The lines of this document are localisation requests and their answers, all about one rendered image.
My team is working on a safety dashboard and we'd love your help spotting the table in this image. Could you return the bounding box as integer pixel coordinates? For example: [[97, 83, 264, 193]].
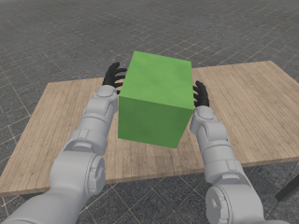
[[0, 61, 299, 203]]

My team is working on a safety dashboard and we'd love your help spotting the right robot hand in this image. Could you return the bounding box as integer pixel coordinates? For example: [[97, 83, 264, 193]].
[[192, 80, 210, 107]]

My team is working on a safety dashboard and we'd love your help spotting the carton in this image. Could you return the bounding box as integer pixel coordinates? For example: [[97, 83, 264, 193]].
[[118, 50, 194, 148]]

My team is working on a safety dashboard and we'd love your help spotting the left robot hand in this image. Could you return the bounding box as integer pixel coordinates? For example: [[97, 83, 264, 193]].
[[102, 62, 127, 94]]

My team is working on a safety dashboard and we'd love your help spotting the robot left upper arm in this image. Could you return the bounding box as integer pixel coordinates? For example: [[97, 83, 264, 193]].
[[0, 150, 106, 224]]

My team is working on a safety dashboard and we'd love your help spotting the left robot forearm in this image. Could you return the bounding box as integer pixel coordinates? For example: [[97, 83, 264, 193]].
[[50, 85, 119, 178]]

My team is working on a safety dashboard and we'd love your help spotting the robot right upper arm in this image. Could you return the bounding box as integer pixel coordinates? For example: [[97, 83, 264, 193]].
[[206, 184, 291, 224]]

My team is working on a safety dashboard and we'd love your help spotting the right robot forearm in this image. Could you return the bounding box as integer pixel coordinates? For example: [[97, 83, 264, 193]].
[[190, 105, 263, 207]]

